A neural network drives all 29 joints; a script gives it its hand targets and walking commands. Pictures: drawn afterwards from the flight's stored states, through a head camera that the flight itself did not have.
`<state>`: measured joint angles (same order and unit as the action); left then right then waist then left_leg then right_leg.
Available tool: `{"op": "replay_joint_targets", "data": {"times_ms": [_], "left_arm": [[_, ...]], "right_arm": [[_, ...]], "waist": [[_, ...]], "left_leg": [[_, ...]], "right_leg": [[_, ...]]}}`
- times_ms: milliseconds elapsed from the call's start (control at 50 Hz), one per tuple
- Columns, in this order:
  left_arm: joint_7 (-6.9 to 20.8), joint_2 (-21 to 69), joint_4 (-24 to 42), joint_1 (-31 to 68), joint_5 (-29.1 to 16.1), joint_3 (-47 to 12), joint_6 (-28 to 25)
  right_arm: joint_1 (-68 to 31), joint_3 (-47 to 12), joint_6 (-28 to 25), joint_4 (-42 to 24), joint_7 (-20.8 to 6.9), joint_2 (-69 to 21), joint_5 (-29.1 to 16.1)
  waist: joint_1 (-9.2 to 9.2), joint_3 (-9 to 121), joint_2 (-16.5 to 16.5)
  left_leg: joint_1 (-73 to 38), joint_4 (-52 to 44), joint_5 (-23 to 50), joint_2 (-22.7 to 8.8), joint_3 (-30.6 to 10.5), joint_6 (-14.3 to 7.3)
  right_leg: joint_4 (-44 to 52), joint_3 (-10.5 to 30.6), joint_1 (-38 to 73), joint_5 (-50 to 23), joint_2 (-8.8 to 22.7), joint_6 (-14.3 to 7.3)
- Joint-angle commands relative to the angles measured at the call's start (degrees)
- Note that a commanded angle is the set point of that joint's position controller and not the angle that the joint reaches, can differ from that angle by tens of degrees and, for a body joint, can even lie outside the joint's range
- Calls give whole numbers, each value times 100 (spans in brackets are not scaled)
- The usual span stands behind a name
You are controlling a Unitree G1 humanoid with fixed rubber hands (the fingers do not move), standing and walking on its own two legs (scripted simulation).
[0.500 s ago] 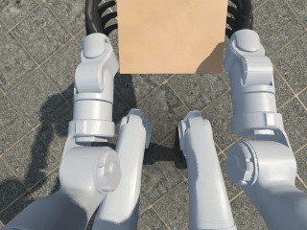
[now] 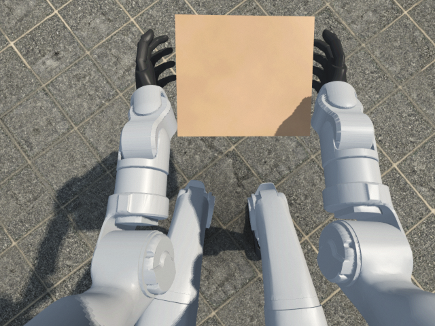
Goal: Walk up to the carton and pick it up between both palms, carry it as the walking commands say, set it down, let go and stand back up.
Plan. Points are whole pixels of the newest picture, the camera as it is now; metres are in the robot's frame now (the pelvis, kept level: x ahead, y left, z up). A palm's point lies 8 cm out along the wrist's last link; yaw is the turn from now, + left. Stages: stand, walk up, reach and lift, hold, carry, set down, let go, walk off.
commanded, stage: reach and lift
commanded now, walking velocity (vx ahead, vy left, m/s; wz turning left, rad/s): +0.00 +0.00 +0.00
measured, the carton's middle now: (236, 89) +0.50 +0.01 -0.13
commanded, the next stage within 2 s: none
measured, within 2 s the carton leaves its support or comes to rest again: neither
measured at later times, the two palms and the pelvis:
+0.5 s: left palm (124, 51) +0.46 +0.14 +0.06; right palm (376, 53) +0.48 -0.14 +0.06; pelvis +0.08 +0.00 +0.10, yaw +0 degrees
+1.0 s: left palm (86, 20) +0.45 +0.15 +0.14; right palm (422, 31) +0.46 -0.14 +0.13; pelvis +0.12 +0.00 +0.16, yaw +0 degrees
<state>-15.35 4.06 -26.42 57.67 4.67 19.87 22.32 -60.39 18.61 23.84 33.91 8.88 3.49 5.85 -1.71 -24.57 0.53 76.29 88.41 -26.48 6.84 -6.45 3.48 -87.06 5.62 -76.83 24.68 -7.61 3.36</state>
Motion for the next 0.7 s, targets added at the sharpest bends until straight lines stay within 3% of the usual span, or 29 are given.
{"op": "replay_joint_targets", "data": {"times_ms": [0, 20, 40, 80, 140, 160, 180, 200, 220, 240, 260, 280, 300, 320, 340, 360, 380, 400, 420, 440, 460, 520, 540, 580, 600, 620, 640, 660, 680], "left_arm": [[2340, 6037, 60, 4449, -1062, -4216, -10], [2338, 6251, -433, 3903, -969, -3946, 32], [2383, 6216, -429, 4031, -910, -3806, -12], [2404, 6334, 21, 3948, -1009, -4020, -72], [2384, 6531, -1156, 2983, -546, -3192, -52], [2380, 6644, -772, 2971, -551, -3288, -126], [2408, 6465, -763, 3099, -575, -3180, -166], [2435, 6516, -872, 3068, -447, -3090, -135], [2465, 6308, -1594, 2425, -63, -2591, -158], [2441, 6265, -1939, 2653, 206, -2197, -205], [2484, 6434, -2263, 2267, 376, -1933, -204], [2485, 6581, -1658, 2269, 129, -2350, -367], [2509, 6378, -1838, 2110, 205, -2222, -393], [2556, 6220, -2129, 2008, 355, -1991, -400], [2577, 6430, -1770, 1751, 230, -2317, -467], [2577, 6213, -2196, 1471, 582, -1874, -435], [2555, 6032, -2181, 1392, 663, -1865, -500], [2537, 6233, -1854, 1471, 577, -2126, -541], [2584, 6313, -1734, 1388, 406, -2403, -567], [2611, 6338, -1993, 1004, 419, -2286, -593], [2595, 6318, -1390, 1341, 231, -2592, -728], [2644, 6330, -963, 969, 214, -3061, -879], [2602, 6403, -1038, 787, 148, -3204, -822], [2587, 6712, -1404, -147, 248, -3214, -819], [2653, 6386, -1137, 91, 169, -3181, -885], [2642, 6736, -682, 85, -87, -3771, -914], [2651, 6298, -1027, 109, 105, -3339, -850], [2590, 6379, -982, -109, 118, -3528, -889], [2595, 6205, -1047, -307, 174, -3360, -825]], "right_arm": [[-4271, -3735, -304, -402, -1889, -6813, -1197], [-4568, -3834, -396, -826, -1865, -6614, -1253], [-4448, -3693, -362, -510, -1879, -6784, -1088], [-3877, -3623, -354, -418, -1879, -7028, -1043], [-3132, -2983, -402, 551, -1840, -6989, -590], [-3040, -3110, -460, 147, -1831, -7280, -629], [-2647, -2866, -417, 717, -1839, -7225, -618], [-2765, -2780, -453, 596, -1828, -7174, -465], [-2842, -2596, -563, 700, -1863, -6879, -305], [-2640, -1974, -545, 1479, -1918, -6816, -28], [-2726, -1905, -650, 1157, -1916, -6594, 109], [-2524, -2235, -699, 1048, -1929, -7058, 39], [-2525, -2161, -744, 1029, -1928, -7015, -6], [-2024, -1678, -766, 1507, -1930, -6729, 352], [-1586, -1983, -760, 1370, -1928, -6941, 267], [-1234, -1393, -761, 1828, -1909, -6813, 606], [-1755, -1714, -850, 1380, -1980, -6737, 302], [-1436, -1695, -903, 1434, -1984, -6812, 447], [-1560, -2151, -943, 980, -1942, -6893, 191], [-1544, -2335, -983, 776, -1951, -7018, 244], [-1574, -2584, -1022, 626, -1914, -7137, 21], [-909, -2927, -1159, 374, -1973, -7178, -5], [-773, -2877, -1192, 323, -1920, -7054, -11], [-761, -3419, -1229, -238, -1933, -7096, -93], [-367, -3195, -1165, 240, -1908, -7006, 147], [-426, -3720, -1265, -389, -1915, -7242, -247], [-101, -3225, -1205, 182, -1872, -6847, 81], [-598, -3482, -1329, -340, -1880, -6860, -157], [-379, -3382, -1251, -137, -1889, -6823, -44]], "waist": [[-99, 11581, 51], [-182, 11640, -63], [-219, 10990, 210], [20, 11458, 129], [48, 8820, -119], [105, 9654, 170], [-36, 8847, 147], [56, 8796, 147], [-151, 7914, 25], [8, 6714, 32], [14, 6779, -169], [37, 7460, 350], [-117, 7470, 216], [219, 6833, 190], [-14, 7334, 179], [125, 6445, -34], [-143, 6362, -44], [139, 6826, -160], [-29, 7222, 0], [5, 7424, 462], [-118, 7670, 198], [-135, 7845, 251], [9, 7840, -96], [-152, 7986, 233], [28, 7784, 330], [-45, 8669, 73], [110, 7675, 88], [-147, 7558, 0], [-174, 7505, 50]], "left_leg": [[-2984, -1513, 433, 158, 567, -235], [-2968, -1449, 419, 230, 640, -254], [-2755, -1481, 183, 222, 632, -280], [-3116, -1609, 676, 174, 562, -233], [-2371, -1961, 442, 210, 672, -189], [-2885, -2013, 809, 202, 554, -246], [-2641, -2168, 918, 155, 587, -257], [-2551, -2213, 497, 184, 567, -263], [-2083, -2363, 294, 178, 565, -282], [-1872, -2540, -149, 112, 373, -365], [-1744, -2610, -181, 216, 533, -284], [-2263, -2667, 202, 174, 402, -299], [-2314, -2715, 414, 134, 451, -310], [-2163, -2784, 261, 84, 369, -315], [-2532, -2888, 711, 126, 525, -255], [-2214, -3068, 308, 123, 497, -275], [-2384, -3159, 493, 93, 475, -321], [-2702, -3275, 603, 116, 424, -235], [-3004, -3307, 1159, 122, 535, -231], [-3029, -3234, 1364, 115, 331, -297], [-3030, -3269, 1500, 146, 459, -277], [-3286, -3313, 2525, 180, 397, -279], [-3600, -3562, 2631, 127, 328, -191], [-3938, -3565, 2760, 130, 330, -218], [-3598, -3533, 2564, 129, 340, -218], [-4239, -3659, 3220, 199, 318, -203], [-3817, -3639, 2859, 100, 255, -217], [-3958, -3855, 2872, 129, 278, -207], [-3984, -4001, 2615, 145, 360, -203]], "right_leg": [[1243, -643, 2823, -382, -265, -223], [1347, -564, 3026, -236, -241, -219], [1465, -558, 2780, 100, -225, -173], [1489, -622, 3085, -503, -264, -182], [1811, -549, 2363, -386, -250, -216], [1902, -506, 2818, -802, -301, -184], [2030, -406, 2783, -860, -230, -205], [2178, -384, 2855, -492, -240, -234], [2190, -440, 2372, -294, -185, -232], [2213, -413, 1647, 105, -158, -282], [2440, -399, 1920, 234, -156, -306], [2495, -490, 2580, -253, -188, -257], [2503, -459, 2608, -479, -141, -258], [2564, -549, 2241, -343, -84, -289], [2794, -474, 2945, -752, -110, -266], [2830, -517, 2360, -329, -96, -313], [2888, -438, 2356, -462, -122, -273], [2978, -489, 2565, -616, -133, -310], [3179, -398, 3411, -1197, -107, -265], [3064, -491, 3333, -1386, -117, -233], [3157, -325, 3806, -1588, -47, -190], [3205, -188, 4043, -2692, -56, -166], [3237, -297, 3994, -2722, -87, -196], [3408, -249, 4110, -2626, -93, -174], [3498, -193, 4212, -2598, -41, -131], [3550, -155, 4840, -3299, -63, -156], [3529, -130, 4185, -2900, -10, -155], [3640, -83, 4339, -2876, -44, -170], [3824, -163, 4502, -2668, -42, -176]]}}
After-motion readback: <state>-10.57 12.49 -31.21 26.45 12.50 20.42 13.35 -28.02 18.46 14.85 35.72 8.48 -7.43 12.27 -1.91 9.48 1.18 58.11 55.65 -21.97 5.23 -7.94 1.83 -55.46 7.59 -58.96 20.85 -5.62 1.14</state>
